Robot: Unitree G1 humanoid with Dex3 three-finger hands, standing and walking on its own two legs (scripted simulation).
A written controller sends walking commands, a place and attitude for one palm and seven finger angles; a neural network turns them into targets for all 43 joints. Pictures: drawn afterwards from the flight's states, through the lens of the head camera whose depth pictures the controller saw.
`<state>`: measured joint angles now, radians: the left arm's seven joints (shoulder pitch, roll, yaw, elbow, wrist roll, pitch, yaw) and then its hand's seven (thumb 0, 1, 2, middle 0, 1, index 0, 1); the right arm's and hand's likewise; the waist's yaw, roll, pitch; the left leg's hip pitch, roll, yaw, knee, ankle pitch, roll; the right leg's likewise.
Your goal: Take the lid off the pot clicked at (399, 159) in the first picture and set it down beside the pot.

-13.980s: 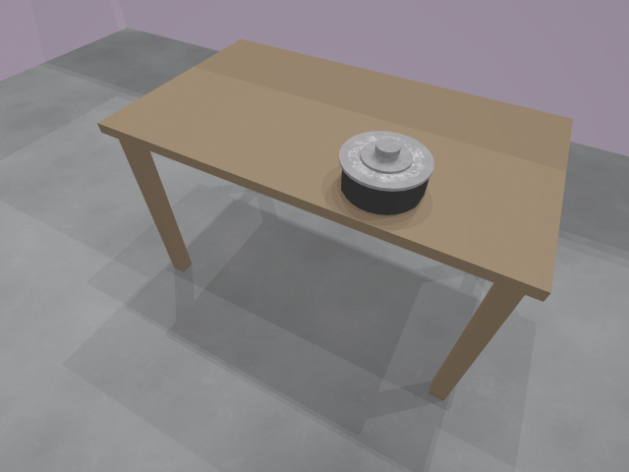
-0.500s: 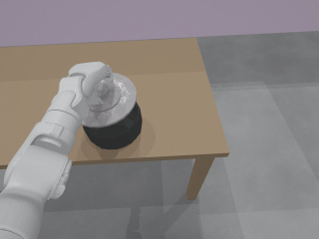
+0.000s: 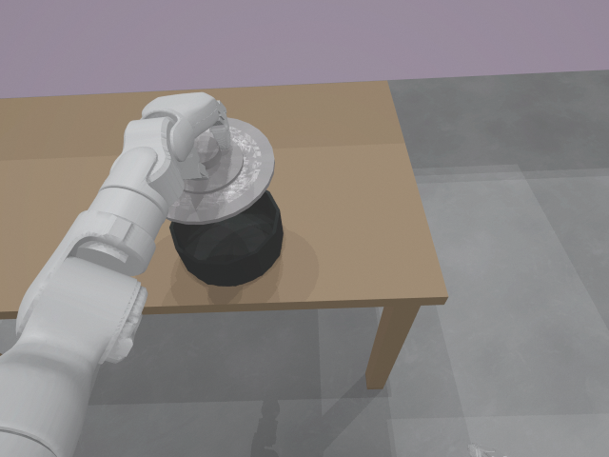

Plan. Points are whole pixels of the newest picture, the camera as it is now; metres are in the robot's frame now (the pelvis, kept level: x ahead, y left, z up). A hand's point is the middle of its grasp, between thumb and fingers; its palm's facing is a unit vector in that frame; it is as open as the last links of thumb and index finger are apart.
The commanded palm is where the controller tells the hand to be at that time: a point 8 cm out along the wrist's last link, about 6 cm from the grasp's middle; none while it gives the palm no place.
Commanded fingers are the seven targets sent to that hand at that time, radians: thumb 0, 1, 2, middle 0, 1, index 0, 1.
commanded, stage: lift the lid straight up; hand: left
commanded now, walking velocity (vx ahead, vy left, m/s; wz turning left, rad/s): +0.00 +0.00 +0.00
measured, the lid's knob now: (201, 152) +0.51 +0.14 +0.13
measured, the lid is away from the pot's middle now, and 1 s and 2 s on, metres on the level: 0.00 0.07 0.19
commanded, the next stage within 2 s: move the lid sideways beside the pot in 0.42 s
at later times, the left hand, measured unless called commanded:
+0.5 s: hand (192, 143) +0.47 +0.14 +0.17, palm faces -0.31 -0.05 -0.95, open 8.2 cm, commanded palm +0.48 +0.14 +0.23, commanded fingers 0.00 0.66 0.88 -0.77 -1.08 -0.77 -1.07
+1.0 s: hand (139, 149) +0.47 +0.21 +0.17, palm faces -0.33 -0.06 -0.94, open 8.2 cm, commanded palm +0.48 +0.21 +0.23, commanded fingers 0.00 0.66 0.88 -0.77 -1.08 -0.77 -1.07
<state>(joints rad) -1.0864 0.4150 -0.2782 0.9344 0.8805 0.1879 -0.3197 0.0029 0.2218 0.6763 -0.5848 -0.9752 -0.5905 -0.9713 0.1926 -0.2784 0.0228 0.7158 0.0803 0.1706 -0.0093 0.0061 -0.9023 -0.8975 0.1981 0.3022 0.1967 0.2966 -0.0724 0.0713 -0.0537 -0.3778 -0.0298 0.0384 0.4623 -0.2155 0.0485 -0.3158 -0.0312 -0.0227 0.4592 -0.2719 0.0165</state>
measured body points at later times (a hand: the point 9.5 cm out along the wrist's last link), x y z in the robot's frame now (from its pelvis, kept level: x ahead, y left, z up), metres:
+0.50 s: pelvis -0.01 +0.00 +0.00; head +0.03 -0.03 +0.45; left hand +0.49 +0.14 +0.22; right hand +0.08 -0.27 -0.13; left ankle +0.01 +0.09 -0.74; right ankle -0.03 -0.13 -0.74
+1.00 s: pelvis +0.00 +0.00 +0.00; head +0.05 -0.01 +0.45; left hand +0.48 +0.21 +0.22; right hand +0.09 -0.27 -0.13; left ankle +0.01 +0.09 -0.74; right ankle -0.03 -0.13 -0.74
